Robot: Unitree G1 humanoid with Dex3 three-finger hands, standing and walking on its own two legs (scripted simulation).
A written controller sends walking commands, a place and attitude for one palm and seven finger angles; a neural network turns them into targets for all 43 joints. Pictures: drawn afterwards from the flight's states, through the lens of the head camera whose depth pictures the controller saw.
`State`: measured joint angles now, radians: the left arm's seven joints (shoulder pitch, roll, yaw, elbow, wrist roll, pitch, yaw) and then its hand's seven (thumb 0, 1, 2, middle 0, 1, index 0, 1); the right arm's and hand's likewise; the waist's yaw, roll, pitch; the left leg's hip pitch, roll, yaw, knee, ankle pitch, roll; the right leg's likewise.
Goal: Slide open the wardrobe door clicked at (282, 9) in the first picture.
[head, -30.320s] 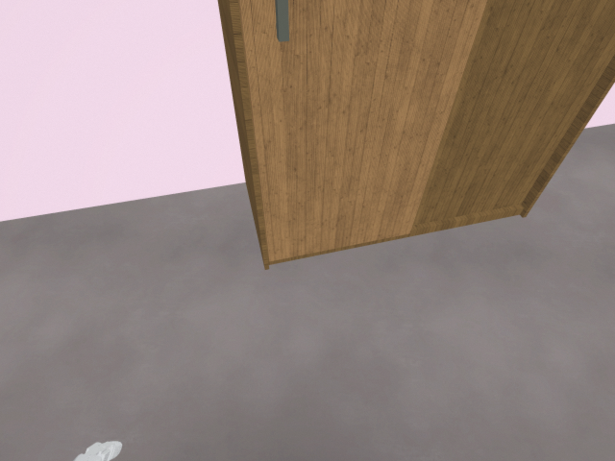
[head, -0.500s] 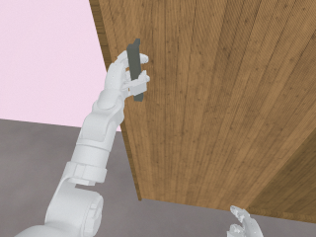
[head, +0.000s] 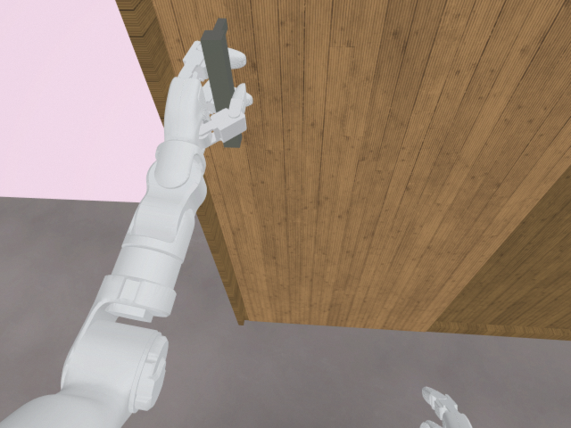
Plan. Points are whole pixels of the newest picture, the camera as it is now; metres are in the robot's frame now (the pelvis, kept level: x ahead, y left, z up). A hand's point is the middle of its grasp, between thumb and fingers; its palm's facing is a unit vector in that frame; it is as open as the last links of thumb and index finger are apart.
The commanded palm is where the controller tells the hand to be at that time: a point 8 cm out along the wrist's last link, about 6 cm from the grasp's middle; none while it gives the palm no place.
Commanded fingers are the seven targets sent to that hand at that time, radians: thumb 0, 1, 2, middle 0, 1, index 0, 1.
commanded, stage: step sideways, sliding the door along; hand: left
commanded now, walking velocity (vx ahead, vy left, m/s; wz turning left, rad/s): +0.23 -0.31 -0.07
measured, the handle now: (227, 86) +0.49 +0.10 +0.22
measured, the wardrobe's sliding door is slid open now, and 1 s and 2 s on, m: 0.02 0.16 0.44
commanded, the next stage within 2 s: none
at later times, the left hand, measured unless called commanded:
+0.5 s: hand (272, 115) +0.45 +0.04 +0.21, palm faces +0.08 -1.00 -0.04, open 6.2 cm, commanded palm +0.42 +0.02 +0.20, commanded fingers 0.00 0.90 0.90 -0.45 -1.40 -0.45 -1.40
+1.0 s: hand (356, 114) +0.45 -0.07 +0.21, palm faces +0.23 -0.97 -0.04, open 6.4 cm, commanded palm +0.42 -0.09 +0.20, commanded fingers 0.00 0.90 0.90 -0.45 -1.40 -0.45 -1.40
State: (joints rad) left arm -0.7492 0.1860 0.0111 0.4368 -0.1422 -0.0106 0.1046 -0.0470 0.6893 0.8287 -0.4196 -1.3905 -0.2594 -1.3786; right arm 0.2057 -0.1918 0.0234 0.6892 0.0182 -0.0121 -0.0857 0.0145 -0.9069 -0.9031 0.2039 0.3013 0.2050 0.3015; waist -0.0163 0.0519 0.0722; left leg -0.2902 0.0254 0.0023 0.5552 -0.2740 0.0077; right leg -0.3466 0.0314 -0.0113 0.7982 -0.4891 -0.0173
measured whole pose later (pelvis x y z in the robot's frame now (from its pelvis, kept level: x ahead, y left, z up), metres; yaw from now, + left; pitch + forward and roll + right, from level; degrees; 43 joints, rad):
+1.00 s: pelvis +0.12 -0.25 +0.01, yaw +6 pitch -2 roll -4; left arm -0.36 0.15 -0.01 -0.29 -0.02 -0.10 0.10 -0.05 0.71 0.81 -0.47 -1.43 -0.24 -1.22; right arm 0.11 -0.21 -0.04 0.53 0.03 -0.10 0.06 0.02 -0.91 -0.90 0.20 0.30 0.20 0.30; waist 0.15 0.06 0.29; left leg -0.14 0.24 0.11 0.51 -0.32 -0.10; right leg -0.48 -0.01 -0.05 0.96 -0.38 0.04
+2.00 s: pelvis +0.05 -0.50 -0.01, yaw +0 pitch +0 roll -1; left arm -0.46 0.16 0.11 -0.12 -0.04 -0.03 0.19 -0.01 0.70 0.83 -0.45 -1.40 -0.21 -1.27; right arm 0.08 -0.27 -0.06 0.62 0.04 -0.04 -0.02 0.02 -0.91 -0.90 0.20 0.30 0.20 0.30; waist 0.06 0.04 0.19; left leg -0.31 0.05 0.15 0.62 -0.27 -0.01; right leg -0.35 -0.03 -0.10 0.65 -0.27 -0.01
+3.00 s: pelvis +0.00 -0.58 +0.00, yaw -9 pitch -1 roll -1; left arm -0.50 0.52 0.41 0.56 -0.05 -0.12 0.13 -0.12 0.67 0.76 -0.46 -1.40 -0.32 -1.37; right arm 0.28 -0.25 0.02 0.73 0.05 -0.02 -0.08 0.02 -0.91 -0.90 0.21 0.30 0.21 0.30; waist -0.03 0.05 0.02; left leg -0.31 0.08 0.11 0.56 -0.23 0.00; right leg -0.26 -0.02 -0.05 0.54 -0.26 0.00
